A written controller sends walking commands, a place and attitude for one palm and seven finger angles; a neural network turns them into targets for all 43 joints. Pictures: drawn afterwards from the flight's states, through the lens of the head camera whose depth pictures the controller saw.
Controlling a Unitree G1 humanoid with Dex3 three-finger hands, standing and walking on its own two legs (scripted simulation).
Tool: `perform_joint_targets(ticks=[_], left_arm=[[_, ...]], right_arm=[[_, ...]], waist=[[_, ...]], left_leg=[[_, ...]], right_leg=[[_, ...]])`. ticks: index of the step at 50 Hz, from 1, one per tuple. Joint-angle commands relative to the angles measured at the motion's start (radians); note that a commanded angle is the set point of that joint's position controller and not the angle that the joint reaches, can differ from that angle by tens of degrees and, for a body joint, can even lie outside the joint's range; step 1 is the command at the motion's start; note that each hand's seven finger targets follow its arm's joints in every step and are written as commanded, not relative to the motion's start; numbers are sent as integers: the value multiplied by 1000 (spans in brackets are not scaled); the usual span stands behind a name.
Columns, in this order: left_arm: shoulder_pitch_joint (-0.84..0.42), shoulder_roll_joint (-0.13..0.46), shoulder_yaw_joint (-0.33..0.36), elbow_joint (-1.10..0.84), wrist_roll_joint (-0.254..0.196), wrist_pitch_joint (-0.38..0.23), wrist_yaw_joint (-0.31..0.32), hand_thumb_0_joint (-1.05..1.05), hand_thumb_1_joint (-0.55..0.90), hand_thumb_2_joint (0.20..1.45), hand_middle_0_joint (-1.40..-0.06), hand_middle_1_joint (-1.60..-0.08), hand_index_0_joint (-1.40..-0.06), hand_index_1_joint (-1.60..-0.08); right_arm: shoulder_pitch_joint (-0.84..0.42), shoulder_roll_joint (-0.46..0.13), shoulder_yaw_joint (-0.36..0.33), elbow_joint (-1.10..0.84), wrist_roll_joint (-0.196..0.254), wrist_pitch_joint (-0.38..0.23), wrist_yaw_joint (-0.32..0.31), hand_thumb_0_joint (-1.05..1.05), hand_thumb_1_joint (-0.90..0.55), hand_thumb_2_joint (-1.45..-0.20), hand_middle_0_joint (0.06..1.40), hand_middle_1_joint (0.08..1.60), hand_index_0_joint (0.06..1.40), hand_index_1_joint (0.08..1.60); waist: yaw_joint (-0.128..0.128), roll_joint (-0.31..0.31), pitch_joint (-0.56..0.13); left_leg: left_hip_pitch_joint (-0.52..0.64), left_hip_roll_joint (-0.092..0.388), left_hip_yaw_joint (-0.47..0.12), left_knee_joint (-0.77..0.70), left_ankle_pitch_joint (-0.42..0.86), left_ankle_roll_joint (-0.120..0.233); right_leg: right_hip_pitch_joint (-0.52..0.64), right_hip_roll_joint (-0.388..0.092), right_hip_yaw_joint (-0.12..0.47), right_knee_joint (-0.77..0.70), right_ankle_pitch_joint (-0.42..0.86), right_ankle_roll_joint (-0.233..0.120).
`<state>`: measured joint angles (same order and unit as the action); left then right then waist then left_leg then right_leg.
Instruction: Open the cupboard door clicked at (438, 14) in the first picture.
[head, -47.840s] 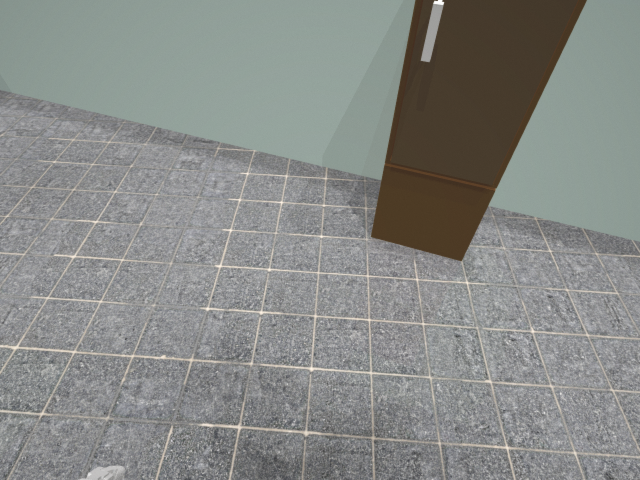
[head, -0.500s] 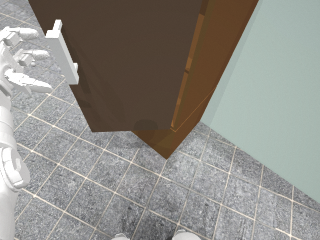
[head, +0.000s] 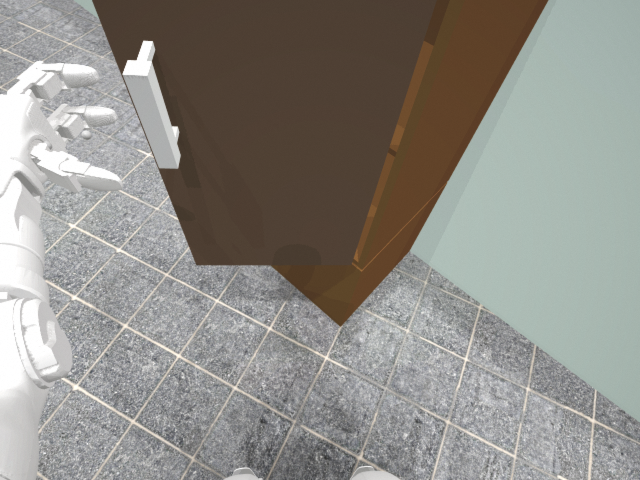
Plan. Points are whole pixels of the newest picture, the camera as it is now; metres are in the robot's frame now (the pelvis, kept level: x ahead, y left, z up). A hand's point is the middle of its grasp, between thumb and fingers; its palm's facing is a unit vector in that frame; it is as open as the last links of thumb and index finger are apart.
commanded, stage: move the hooked fingers beside the handle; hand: left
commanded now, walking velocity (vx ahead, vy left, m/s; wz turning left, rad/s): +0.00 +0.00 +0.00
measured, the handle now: (159, 108) +0.53 +0.18 +0.13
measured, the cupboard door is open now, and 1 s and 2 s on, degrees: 44 44 44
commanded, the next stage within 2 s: slide the fingers in behind the handle in 0.10 s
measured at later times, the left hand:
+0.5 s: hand (107, 134) +0.49 +0.23 +0.13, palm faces -0.03 -1.00 +0.03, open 14.0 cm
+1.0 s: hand (138, 136) +0.49 +0.19 +0.13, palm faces -0.02 -1.00 +0.04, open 14.0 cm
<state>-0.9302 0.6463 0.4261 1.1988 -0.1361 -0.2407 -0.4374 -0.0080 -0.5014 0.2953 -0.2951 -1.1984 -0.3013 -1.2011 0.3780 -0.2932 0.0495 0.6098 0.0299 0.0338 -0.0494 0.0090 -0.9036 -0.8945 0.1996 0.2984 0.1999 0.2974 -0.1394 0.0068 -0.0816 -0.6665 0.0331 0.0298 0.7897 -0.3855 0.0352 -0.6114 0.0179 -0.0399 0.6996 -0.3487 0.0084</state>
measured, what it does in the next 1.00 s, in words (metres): stands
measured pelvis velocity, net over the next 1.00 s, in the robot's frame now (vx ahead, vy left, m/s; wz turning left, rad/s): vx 0.00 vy -0.01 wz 0.01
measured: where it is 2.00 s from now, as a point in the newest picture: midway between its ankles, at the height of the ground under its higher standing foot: outside the picture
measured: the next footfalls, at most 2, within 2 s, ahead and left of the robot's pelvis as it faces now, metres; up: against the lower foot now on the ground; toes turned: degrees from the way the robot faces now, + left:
none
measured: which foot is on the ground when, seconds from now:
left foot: down 0.00-1.00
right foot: down 0.00-1.00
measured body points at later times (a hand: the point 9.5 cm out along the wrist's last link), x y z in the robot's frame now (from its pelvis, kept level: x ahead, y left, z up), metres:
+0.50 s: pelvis +0.00 +0.00 +0.00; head +0.09 +0.02 +0.44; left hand +0.49 +0.28 +0.13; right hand +0.00 -0.27 -0.11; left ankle -0.01 +0.09 -0.71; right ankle -0.01 -0.13 -0.71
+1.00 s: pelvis +0.00 -0.01 +0.00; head +0.07 +0.01 +0.44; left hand +0.48 +0.25 +0.13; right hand +0.03 -0.27 -0.11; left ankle -0.01 +0.09 -0.71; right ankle -0.01 -0.13 -0.71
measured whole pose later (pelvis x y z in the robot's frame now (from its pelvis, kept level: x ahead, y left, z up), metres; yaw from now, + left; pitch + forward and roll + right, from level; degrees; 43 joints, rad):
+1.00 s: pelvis +0.00 -0.01 +0.00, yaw +0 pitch +14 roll -2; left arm -0.93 0.51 0.36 1.16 -0.14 -0.24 -0.31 -0.01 -0.50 0.30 -0.29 -1.20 -0.30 -1.20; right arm 0.39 -0.28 0.04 0.63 0.02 0.02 -0.03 0.01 -0.90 -0.89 0.20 0.30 0.20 0.30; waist -0.14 0.02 -0.08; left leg -0.65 0.03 0.02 0.79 -0.38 0.03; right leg -0.60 0.02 -0.04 0.72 -0.36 0.00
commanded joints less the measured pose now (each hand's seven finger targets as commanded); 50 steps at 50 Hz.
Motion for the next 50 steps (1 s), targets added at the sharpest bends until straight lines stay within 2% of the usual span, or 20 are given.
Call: perform_joint_targets(ticks=[1,5,12,15,17,19,22,24,25,27,31,32,33,34,38,39,42,45,47,50], left_arm=[[-453,303,32,-222,-15,-72,-1,0,-500,300,-300,-1200,-300,-1200],[-427,308,48,-245,-33,-76,-14,0,-500,300,-300,-1200,-300,-1200],[-445,254,5,-211,-37,-50,-13,0,-500,300,-300,-1200,-300,-1200],[-497,248,-1,-249,-35,-65,1,0,-500,300,-300,-1200,-300,-1200],[-472,246,9,-224,-35,-66,11,0,-500,300,-300,-1200,-300,-1200],[-486,243,10,-232,-34,-69,19,0,-500,300,-300,-1200,-300,-1200],[-488,241,-4,-189,-16,-54,36,0,-500,300,-300,-1200,-300,-1200],[-507,277,25,-231,-8,-67,50,0,-500,300,-300,-1200,-300,-1200],[-503,248,9,-243,-7,-71,55,0,-500,300,-300,-1200,-300,-1200],[-473,280,46,-242,-10,-77,63,0,-500,300,-300,-1200,-300,-1200],[-464,194,-8,-298,-22,-81,60,0,-500,300,-300,-1200,-300,-1200],[-452,205,7,-304,-23,-80,63,0,-500,300,-300,-1200,-300,-1200],[-442,165,-18,-306,-37,-78,64,0,-500,300,-300,-1200,-300,-1200],[-437,203,19,-321,-34,-79,67,0,-500,300,-300,-1200,-300,-1200],[-457,86,-70,-325,-43,-64,79,0,-500,300,-300,-1200,-300,-1200],[-453,125,-35,-322,-37,-62,88,0,-500,300,-300,-1200,-300,-1200],[-459,64,-78,-291,-36,-51,101,0,-500,300,-300,-1200,-300,-1200],[-465,107,-42,-277,-27,-56,123,0,-500,300,-300,-1200,-300,-1200],[-457,135,-23,-238,-16,-54,134,0,-500,300,-300,-1200,-300,-1200],[-482,126,-40,-265,1,-77,146,0,-500,300,-300,-1200,-300,-1200]], right_arm=[[159,-184,-73,-53,3,-12,-16,0,-900,-900,200,300,200,300],[159,-185,-75,-58,4,-8,-18,0,-900,-900,200,300,200,300],[168,-188,-76,-42,3,-10,-20,0,-900,-900,200,300,200,300],[172,-186,-76,-33,-1,-15,-20,0,-900,-900,200,300,200,300],[177,-187,-77,-30,-3,-19,-17,0,-900,-900,200,300,200,300],[179,-186,-76,-30,-4,-20,-15,0,-900,-900,200,300,200,300],[180,-185,-72,-30,-3,-18,-13,0,-900,-900,200,300,200,300],[183,-186,-74,-40,-5,-19,-14,0,-900,-900,200,300,200,300],[182,-179,-74,-41,-7,-22,-10,0,-900,-900,200,300,200,300],[188,-181,-77,-41,-8,-23,-6,0,-900,-900,200,300,200,300],[175,-172,-81,-50,-5,-21,0,0,-900,-900,200,300,200,300],[178,-173,-83,-48,-7,-20,1,0,-900,-900,200,300,200,300],[178,-169,-82,-49,-5,-19,1,0,-900,-900,200,300,200,300],[177,-174,-87,-46,-5,-19,2,0,-900,-900,200,300,200,300],[165,-163,-85,-39,-1,-21,2,0,-900,-900,200,300,200,300],[166,-168,-88,-32,-2,-22,2,0,-900,-900,200,300,200,300],[160,-162,-84,-28,-3,-30,4,0,-900,-900,200,300,200,300],[158,-162,-81,-31,-5,-35,3,0,-900,-900,200,300,200,300],[156,-162,-76,-34,-5,-37,3,0,-900,-900,200,300,200,300],[145,-156,-74,-47,-5,-40,3,0,-900,-900,200,300,200,300]], waist=[[-8,146,-405],[2,158,-446],[-23,120,-360],[-26,171,-400],[-22,129,-388],[-22,138,-409],[-32,115,-358],[-19,143,-420],[-15,171,-434],[-7,140,-443],[-8,173,-446],[-1,167,-454],[-10,151,-447],[0,139,-459],[-23,142,-384],[-12,148,-400],[-24,108,-361],[-16,84,-385],[-15,48,-347],[-11,107,-389]], left_leg=[[357,-6,-66,-60,462,-8],[391,-4,-68,-56,499,-10],[349,-1,-73,-73,408,-5],[393,1,-85,-70,427,-13],[373,2,-89,-71,408,-11],[378,1,-84,-65,433,-10],[323,-3,-77,-68,382,-5],[351,-3,-78,-65,411,-8],[368,-5,-79,-63,423,-11],[364,-2,-76,-56,438,-10],[398,0,-72,-55,482,-13],[405,2,-76,-55,494,-14],[407,0,-72,-53,513,-10],[411,4,-72,-53,508,-11],[402,1,-74,-64,471,-8],[409,2,-76,-64,469,-11],[378,-3,-76,-73,416,-8],[353,-9,-68,-69,405,-4],[299,-13,-58,-73,366,1],[316,-19,-55,-65,372,-2]], right_leg=[[78,27,9,-41,365,-26],[90,31,9,-39,387,-27],[41,32,0,-56,312,-26],[24,32,-3,-50,301,-30],[29,33,-4,-50,287,-30],[36,34,-2,-45,310,-28],[33,32,1,-48,292,-26],[54,32,5,-38,311,-26],[50,32,2,-37,312,-28],[73,35,4,-35,335,-27],[64,37,0,-35,359,-28],[69,38,-2,-32,362,-29],[78,40,-4,-34,374,-30],[79,41,-1,-36,379,-27],[49,38,-9,-47,343,-30],[48,37,-5,-45,343,-30],[45,35,-7,-52,319,-28],[81,31,2,-45,340,-26],[100,29,7,-47,338,-23],[103,26,15,-37,345,-25]])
